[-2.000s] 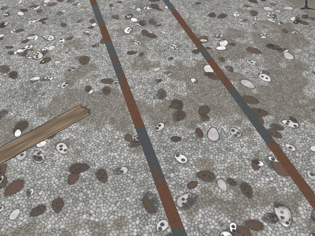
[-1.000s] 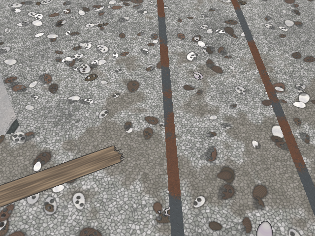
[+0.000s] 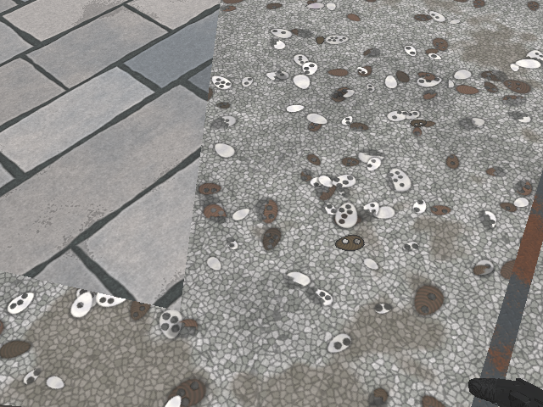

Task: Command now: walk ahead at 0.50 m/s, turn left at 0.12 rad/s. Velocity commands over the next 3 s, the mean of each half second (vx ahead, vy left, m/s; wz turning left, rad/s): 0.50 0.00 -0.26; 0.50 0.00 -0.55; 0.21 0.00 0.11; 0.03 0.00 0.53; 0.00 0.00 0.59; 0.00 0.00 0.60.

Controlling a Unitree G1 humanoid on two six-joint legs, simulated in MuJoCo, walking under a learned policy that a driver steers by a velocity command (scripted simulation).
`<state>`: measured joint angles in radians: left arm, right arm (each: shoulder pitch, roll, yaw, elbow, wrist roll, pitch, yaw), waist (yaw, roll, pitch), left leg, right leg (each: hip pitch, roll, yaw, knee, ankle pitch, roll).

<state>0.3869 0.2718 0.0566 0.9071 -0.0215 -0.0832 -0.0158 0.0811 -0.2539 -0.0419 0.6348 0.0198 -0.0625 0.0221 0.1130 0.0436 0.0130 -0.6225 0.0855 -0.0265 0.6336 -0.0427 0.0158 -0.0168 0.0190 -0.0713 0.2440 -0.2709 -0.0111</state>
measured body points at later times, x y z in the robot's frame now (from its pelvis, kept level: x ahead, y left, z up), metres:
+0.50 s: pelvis +0.26 +0.03 +0.00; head +0.28 +0.03 +0.45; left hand +0.48 +0.25 -0.11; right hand +0.25 -0.25 -0.12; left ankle +0.18 +0.14 -0.74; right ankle +0.41 -0.15 -0.69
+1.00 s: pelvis +0.53 -0.08 +0.00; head +0.55 -0.11 +0.45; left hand +0.71 +0.15 -0.10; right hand +0.62 -0.40 -0.08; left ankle +0.77 +0.00 -0.69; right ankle +0.44 -0.13 -0.74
